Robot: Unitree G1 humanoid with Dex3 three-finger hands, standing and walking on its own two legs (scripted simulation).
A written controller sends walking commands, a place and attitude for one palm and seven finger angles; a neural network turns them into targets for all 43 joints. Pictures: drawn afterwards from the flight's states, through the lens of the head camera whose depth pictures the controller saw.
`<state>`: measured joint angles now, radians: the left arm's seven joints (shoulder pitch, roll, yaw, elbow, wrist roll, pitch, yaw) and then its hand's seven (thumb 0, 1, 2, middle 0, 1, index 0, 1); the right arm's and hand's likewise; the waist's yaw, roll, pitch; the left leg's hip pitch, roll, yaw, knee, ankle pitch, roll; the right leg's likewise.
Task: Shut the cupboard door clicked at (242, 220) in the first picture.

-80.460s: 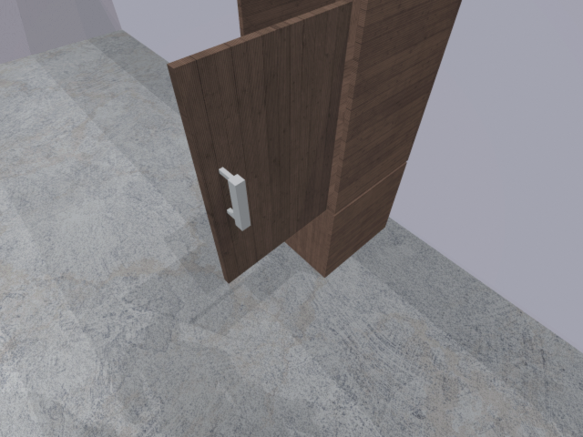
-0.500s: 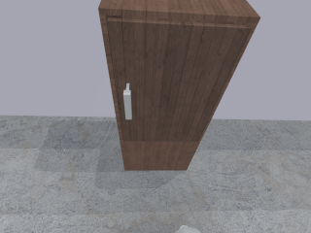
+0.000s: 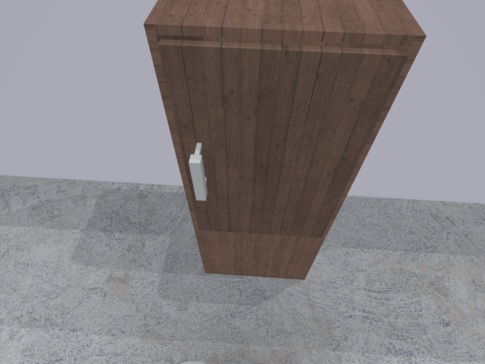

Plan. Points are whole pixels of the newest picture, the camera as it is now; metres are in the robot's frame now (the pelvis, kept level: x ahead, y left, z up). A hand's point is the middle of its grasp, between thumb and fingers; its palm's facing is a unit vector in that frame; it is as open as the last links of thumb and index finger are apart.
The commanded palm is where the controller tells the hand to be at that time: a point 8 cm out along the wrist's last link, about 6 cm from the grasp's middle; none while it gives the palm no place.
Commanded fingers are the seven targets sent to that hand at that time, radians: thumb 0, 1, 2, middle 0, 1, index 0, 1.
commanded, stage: come to a stop and stand still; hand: left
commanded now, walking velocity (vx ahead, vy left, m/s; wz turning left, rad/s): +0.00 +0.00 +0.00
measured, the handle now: (200, 172) +0.49 +0.14 -0.03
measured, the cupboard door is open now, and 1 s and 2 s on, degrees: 0 0 0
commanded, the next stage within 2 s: look again from close up in 0.64 s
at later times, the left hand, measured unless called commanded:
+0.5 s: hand out of the picture +0.03 +0.28 -0.18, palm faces +0.00 -0.97 -0.23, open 7.4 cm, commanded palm none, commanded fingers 0.00 0.90 0.90 -0.20 -0.30 -0.20 -0.30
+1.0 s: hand out of the picture -0.02 +0.23 -0.18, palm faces -0.01 -0.98 -0.20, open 7.4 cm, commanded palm none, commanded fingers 0.00 0.90 0.90 -0.20 -0.30 -0.20 -0.30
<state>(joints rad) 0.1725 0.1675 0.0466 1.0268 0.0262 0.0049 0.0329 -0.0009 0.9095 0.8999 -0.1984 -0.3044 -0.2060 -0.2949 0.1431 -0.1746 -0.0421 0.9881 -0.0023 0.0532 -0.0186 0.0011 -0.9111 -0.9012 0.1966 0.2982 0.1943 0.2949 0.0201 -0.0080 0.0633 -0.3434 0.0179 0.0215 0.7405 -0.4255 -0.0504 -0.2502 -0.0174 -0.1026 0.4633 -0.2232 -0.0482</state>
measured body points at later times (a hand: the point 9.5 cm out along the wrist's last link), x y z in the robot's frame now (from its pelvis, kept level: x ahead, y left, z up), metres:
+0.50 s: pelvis -0.02 +0.09 -0.01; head -0.02 +0.10 +0.44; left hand +0.03 +0.33 -0.16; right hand +0.03 -0.15 -0.15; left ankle -0.01 +0.14 -0.74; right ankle +0.02 -0.09 -0.74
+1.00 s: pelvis -0.03 +0.06 +0.00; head -0.03 +0.06 +0.45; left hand -0.02 +0.28 -0.16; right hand -0.01 -0.18 -0.15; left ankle -0.01 +0.14 -0.74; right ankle +0.02 -0.09 -0.74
